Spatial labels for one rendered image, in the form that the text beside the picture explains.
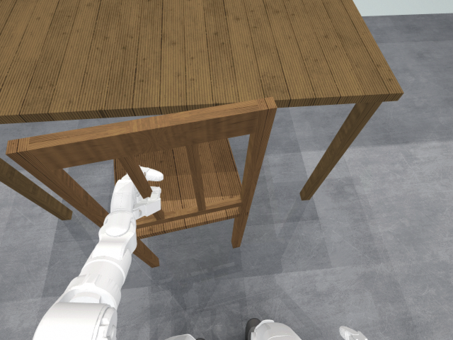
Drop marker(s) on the robot left upper arm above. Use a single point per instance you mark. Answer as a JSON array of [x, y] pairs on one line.
[[79, 321]]

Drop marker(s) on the table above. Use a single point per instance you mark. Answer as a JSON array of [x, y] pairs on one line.
[[86, 59]]

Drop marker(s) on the robot right hand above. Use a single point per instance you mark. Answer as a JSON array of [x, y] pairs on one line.
[[350, 334]]

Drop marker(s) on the robot right thigh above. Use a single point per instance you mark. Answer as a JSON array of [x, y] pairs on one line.
[[274, 331]]

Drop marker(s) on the chair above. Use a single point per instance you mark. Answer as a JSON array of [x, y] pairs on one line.
[[191, 149]]

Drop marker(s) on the robot left hand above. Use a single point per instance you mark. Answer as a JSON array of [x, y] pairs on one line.
[[127, 197]]

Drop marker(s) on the robot left forearm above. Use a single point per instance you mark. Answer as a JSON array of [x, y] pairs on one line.
[[105, 271]]

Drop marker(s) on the right robot shin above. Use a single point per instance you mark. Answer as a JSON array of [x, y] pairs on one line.
[[264, 321]]

